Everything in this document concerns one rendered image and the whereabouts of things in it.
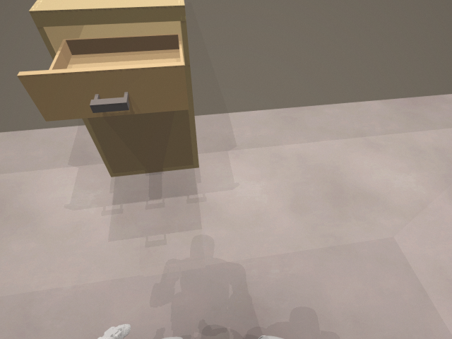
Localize drawer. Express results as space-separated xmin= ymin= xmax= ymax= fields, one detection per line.
xmin=17 ymin=33 xmax=189 ymax=121

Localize cabinet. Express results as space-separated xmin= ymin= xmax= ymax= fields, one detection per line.
xmin=29 ymin=0 xmax=199 ymax=177

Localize left robot hand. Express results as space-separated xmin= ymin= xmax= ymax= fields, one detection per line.
xmin=98 ymin=324 xmax=131 ymax=339

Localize handle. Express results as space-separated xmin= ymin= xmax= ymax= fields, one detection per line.
xmin=90 ymin=92 xmax=130 ymax=113

